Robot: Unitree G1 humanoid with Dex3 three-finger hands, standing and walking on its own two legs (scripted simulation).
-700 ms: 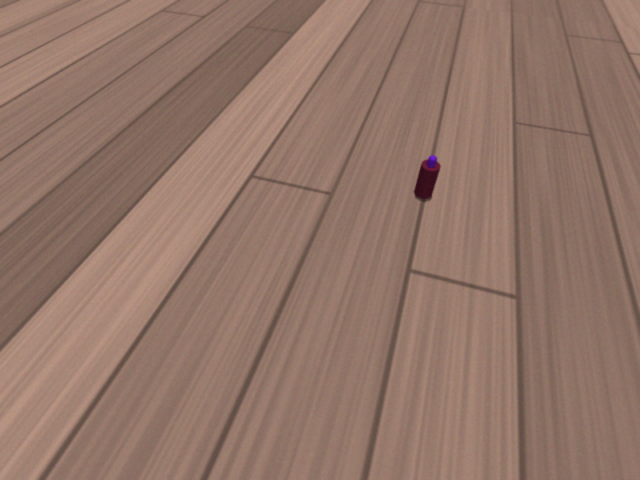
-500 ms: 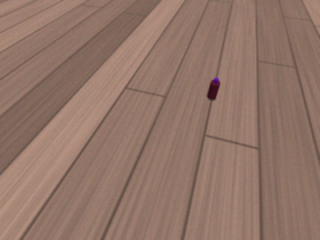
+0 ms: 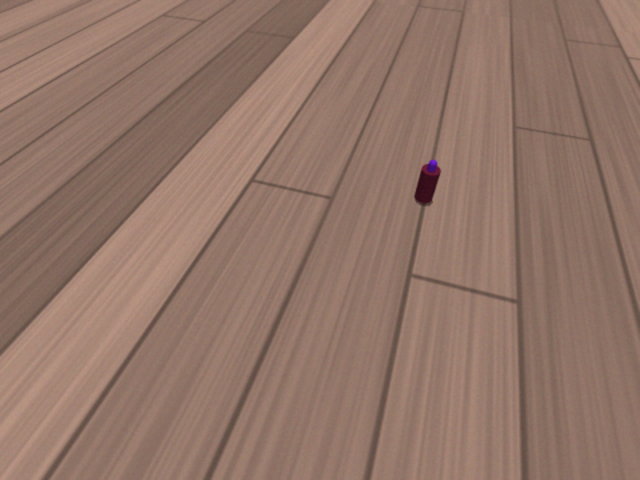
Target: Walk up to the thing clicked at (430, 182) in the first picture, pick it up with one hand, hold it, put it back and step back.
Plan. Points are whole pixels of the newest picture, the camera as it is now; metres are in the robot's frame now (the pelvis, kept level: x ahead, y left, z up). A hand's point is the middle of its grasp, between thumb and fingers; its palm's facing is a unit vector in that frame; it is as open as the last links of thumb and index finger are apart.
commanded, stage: stand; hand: left
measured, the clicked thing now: (428, 179) +1.49 -0.50 -0.67
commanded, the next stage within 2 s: walk up in 0.42 s
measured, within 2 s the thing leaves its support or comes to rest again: neither
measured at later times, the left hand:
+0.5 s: hand out of the picture +0.07 +0.26 -0.16, palm faces -0.07 -0.94 -0.32, open 7.4 cm
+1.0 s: hand (240, 428) +0.23 +0.13 -0.15, palm faces -0.24 -0.91 -0.33, open 7.4 cm
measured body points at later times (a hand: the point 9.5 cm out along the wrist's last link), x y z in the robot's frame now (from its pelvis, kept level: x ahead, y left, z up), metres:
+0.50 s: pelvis +0.00 +0.00 +0.00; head +0.01 +0.00 +0.45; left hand +0.08 +0.30 -0.13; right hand +0.08 -0.31 -0.13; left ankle +0.00 +0.13 -0.75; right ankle -0.01 -0.12 -0.73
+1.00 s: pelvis +0.15 -0.12 -0.01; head +0.16 -0.13 +0.44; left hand +0.24 +0.18 -0.13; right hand +0.17 -0.46 -0.12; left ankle +0.24 +0.00 -0.70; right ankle +0.12 -0.24 -0.75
